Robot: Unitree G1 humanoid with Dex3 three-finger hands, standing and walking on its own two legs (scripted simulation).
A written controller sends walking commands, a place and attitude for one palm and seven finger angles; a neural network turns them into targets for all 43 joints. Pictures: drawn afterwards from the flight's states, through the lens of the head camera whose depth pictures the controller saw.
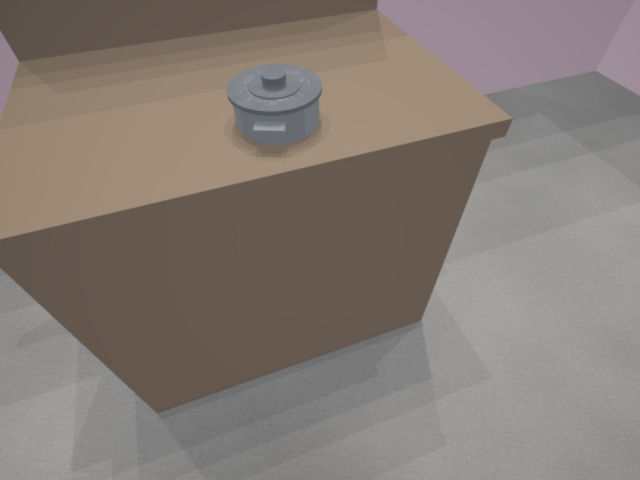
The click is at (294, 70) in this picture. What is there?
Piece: lid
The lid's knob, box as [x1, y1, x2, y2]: [261, 68, 285, 86]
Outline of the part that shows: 261,72 262,82 266,85 279,85 285,81 285,73 282,69 268,68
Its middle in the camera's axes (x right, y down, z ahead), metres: -0.08 -0.28 +0.66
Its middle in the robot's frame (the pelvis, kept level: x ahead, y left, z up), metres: +0.70 +0.12 +0.15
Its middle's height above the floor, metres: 0.92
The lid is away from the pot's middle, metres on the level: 0.00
